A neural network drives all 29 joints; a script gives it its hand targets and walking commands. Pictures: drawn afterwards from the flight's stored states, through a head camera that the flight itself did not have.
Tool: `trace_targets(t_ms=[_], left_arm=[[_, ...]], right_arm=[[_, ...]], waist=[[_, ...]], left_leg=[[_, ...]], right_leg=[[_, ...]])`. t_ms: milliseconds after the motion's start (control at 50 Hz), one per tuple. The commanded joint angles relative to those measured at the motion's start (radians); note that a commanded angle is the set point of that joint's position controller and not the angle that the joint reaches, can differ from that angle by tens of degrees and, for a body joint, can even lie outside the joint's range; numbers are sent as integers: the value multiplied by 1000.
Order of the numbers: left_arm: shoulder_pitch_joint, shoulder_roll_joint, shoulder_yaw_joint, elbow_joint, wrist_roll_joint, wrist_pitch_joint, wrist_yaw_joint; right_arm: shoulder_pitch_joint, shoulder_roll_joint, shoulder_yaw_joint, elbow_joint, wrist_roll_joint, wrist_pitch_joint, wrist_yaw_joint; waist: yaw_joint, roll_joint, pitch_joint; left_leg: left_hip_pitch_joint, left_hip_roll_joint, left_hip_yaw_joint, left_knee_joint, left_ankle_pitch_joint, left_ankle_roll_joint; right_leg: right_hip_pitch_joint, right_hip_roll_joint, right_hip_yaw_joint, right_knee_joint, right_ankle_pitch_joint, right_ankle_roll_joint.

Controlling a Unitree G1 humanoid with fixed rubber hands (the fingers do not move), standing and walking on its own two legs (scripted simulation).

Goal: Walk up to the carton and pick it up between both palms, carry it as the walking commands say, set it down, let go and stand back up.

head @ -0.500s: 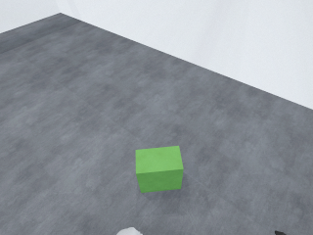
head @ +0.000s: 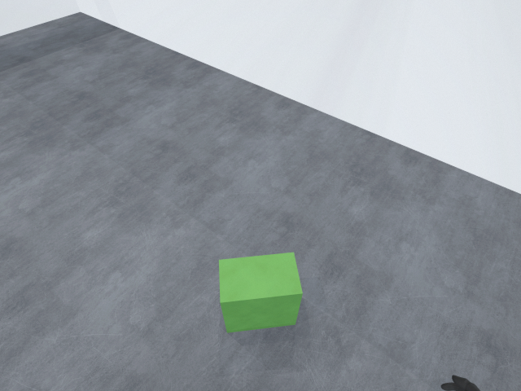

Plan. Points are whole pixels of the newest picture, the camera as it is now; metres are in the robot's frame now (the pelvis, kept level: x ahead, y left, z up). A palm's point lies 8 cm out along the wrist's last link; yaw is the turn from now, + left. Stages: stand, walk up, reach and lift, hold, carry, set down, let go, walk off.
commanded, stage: walk up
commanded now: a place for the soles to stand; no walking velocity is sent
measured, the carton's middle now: (259, 294) +0.54 +0.02 -0.61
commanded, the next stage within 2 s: none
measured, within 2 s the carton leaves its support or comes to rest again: neither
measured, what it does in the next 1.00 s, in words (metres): steps on the spot: left foot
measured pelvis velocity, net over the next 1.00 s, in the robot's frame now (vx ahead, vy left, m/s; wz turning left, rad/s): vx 0.09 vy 0.01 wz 0.01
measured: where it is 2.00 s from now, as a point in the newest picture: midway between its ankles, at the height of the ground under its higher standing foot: outside the picture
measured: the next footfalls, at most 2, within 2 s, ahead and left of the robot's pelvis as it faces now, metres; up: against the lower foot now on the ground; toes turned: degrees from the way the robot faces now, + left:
left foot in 0.78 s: +0.18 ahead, +0.13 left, +0.00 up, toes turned +2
right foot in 1.08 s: +0.22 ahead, -0.14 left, +0.00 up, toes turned +3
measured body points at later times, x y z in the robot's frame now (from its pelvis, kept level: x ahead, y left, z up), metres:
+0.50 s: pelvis +0.01 -0.01 +0.00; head +0.01 -0.01 +0.45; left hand +0.10 +0.33 -0.09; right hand +0.12 -0.32 -0.08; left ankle +0.04 +0.12 -0.71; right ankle +0.03 -0.14 -0.70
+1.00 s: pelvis +0.09 +0.01 +0.01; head +0.12 +0.02 +0.46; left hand +0.18 +0.34 -0.09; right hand +0.16 -0.32 -0.08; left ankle +0.12 +0.13 -0.71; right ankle +0.16 -0.14 -0.67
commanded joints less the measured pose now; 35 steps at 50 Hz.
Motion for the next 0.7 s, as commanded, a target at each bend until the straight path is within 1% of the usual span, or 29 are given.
trace_targets(t_ms=[0, 20, 40, 60, 100, 140, 160, 180, 200, 220, 240, 260, 280, 300, 380, 400, 420, 440, 460, 480, 500, 520, 540, 560, 580, 600, 620, 660, 680], left_arm=[[6, 203, 49, -29, 13, -22, 5], [-8, 218, 60, -31, 20, -22, 8], [8, 233, 68, -24, 16, -17, 5], [-23, 247, 57, -26, 23, -15, 4], [-88, 200, 36, -40, 11, -8, 6], [-57, 121, 31, -47, 9, -2, -2], [-44, 131, 34, -18, 3, 7, -2], [-16, 139, 30, -5, 9, 0, -6], [-7, 133, 34, 2, 7, -7, -5], [17, 151, 41, -9, 14, -16, -3], [-12, 182, 50, 0, 28, -21, 0], [-5, 213, 53, -6, 29, -27, 0], [-77, 225, 48, -10, 22, -23, 2], [-76, 208, 41, -22, 19, -23, 3], [-46, 157, 29, 6, 9, -9, 0], [-47, 225, 68, -46, 16, -12, -18], [-66, 215, 76, -35, 18, -15, -25], [-65, 207, 78, -42, 20, -18, -29], [-67, 195, 64, -41, 19, -27, -38], [-32, 201, 72, -39, 13, -32, -34], [15, 187, 64, -11, 20, -41, -32], [122, 240, 94, 8, 28, -51, -27], [185, 343, 106, 10, 34, -59, -13], [160, 367, 128, -9, 27, -54, -10], [173, 372, 131, -12, 15, -51, -5], [104, 347, 119, -26, 9, -46, 0], [77, 313, 114, -38, 14, -43, -1], [35, 307, 109, -50, 9, -33, -17], [4, 300, 99, -56, 7, -31, -22]], right_arm=[[-59, -179, -81, 1, -4, -10, -13], [-33, -166, -73, 7, 1, -5, -10], [-80, -154, -63, 3, -10, -6, -8], [-68, -159, -75, 11, -16, -3, -7], [-51, -192, -85, 34, -14, -13, -8], [-40, -254, -93, 30, -31, -21, -8], [-48, -256, -92, 46, -28, -18, -7], [-89, -250, -92, 31, -29, -14, -7], [-112, -244, -89, 28, -34, -7, -5], [-123, -214, -78, 3, -23, -3, -2], [-105, -191, -74, 5, -13, -3, -2], [-88, -174, -75, 4, -8, 3, 0], [-91, -156, -77, 8, -10, 1, -5], [-62, -183, -83, 19, -13, -8, -8], [-78, -235, -88, 27, -30, -13, -11], [8, -321, -132, 31, -19, -18, 10], [54, -347, -150, 32, -19, -19, 21], [38, -332, -143, 32, -28, -18, 17], [37, -336, -147, 38, -29, -14, 16], [11, -315, -149, 6, -27, -14, 18], [-36, -292, -139, 6, -33, -13, 20], [-105, -233, -115, -15, -23, -12, 26], [-142, -126, -87, -58, -15, -9, 30], [-199, -165, -86, -72, -26, -4, 21], [-200, -193, -89, -56, -25, -10, 21], [-173, -238, -100, -38, -21, -12, 22], [-145, -223, -102, -52, -22, -20, 30], [-95, -233, -120, -19, -9, -24, 43], [-94, -235, -120, -17, -6, -24, 49]], waist=[[13, -58, -37], [-8, -95, -69], [19, -90, -58], [-4, -114, -3], [-29, -70, 29], [-5, 158, -6], [-1, 159, 48], [5, 80, 27], [23, 110, 22], [34, 50, -61], [26, 11, -81], [10, -90, -69], [-25, -97, -36], [-30, -43, -48], [-5, 146, -25], [-41, 112, -61], [-57, 156, -10], [-52, 157, 49], [-49, 130, 30], [-38, 83, 25], [9, 38, -6], [83, -47, -28], [98, -311, -17], [119, -238, 98], [110, -136, 103], [73, -74, 115], [63, -74, 125], [36, -222, 59], [46, -222, 74]], left_leg=[[3, 60, -115, -82, 91, 65], [-1, 16, -73, -28, 42, 46], [15, -4, -39, -35, -54, 39], [3, -15, -54, -60, -94, 39], [97, 34, -143, -177, -177, 73], [150, 182, -379, -407, -352, 132], [142, 231, -398, -422, -294, 166], [134, 228, -376, -391, -269, 165], [102, 181, -294, -322, -128, 159], [82, 165, -243, -261, -41, 139], [57, 82, -147, -154, 25, 88], [16, 32, -78, -87, -15, 48], [39, 17, -67, -84, -23, 44], [121, 23, -94, -105, 28, 48], [129, 136, -254, -290, -23, 129], [211, 200, -383, -347, -333, 172], [225, 238, -487, -408, -498, 221], [215, 243, -516, -458, -517, 236], [262, 262, -489, -423, -459, 244], [244, 216, -416, -386, -361, 211], [117, 178, -334, -304, -306, 174], [-78, 86, -160, -90, -263, 112], [-432, -72, 1, 228, -225, 33], [-624, -25, -65, 310, -182, 31], [-591, 7, -112, 317, -120, 32], [-508, 27, -80, 280, -77, 16], [-431, 20, -70, 210, -78, 16], [-210, -17, 13, 116, -129, 12], [-140, -5, 2, 27, -94, 5]], right_leg=[[78, -102, 187, -153, 107, -127], [97, -157, 283, -194, 126, -156], [47, -183, 321, -208, 52, -181], [3, -198, 325, -213, 49, -182], [-129, -123, 222, -164, -19, -127], [-160, -2, 22, 17, -102, -68], [-167, -12, -3, 4, -106, -41], [-102, -7, -10, -24, -107, -44], [-39, 1, -11, -117, -62, -46], [71, -6, 16, -145, -12, -62], [106, -63, 121, -179, 66, -77], [107, -110, 247, -241, 24, -113], [45, -161, 299, -221, 71, -146], [-33, -147, 290, -180, 151, -147], [-55, -11, 30, -32, 45, -58], [-133, 17, -23, 28, -206, -64], [-205, 6, -20, 61, -227, -60], [-225, 4, -7, 36, -227, -59], [-228, -12, -14, -69, -221, -58], [-158, -7, -4, -137, -136, -64], [11, -6, 17, -196, -144, -86], [225, -42, 112, -312, -213, -115], [419, -241, 537, -482, -459, -194], [420, -352, 682, -511, -461, -275], [383, -350, 658, -512, -412, -290], [349, -314, 576, -435, -213, -298], [268, -304, 486, -429, -104, -282], [191, -219, 332, -373, -9, -251], [173, -253, 294, -358, -9, -245]])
